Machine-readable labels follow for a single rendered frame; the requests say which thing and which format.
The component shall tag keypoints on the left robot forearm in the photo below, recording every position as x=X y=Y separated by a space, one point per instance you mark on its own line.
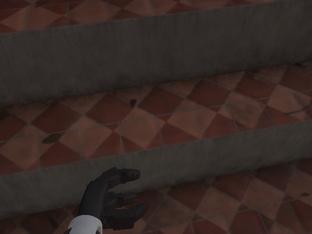
x=84 y=224

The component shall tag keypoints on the robot left hand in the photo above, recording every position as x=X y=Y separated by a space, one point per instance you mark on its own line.
x=97 y=202

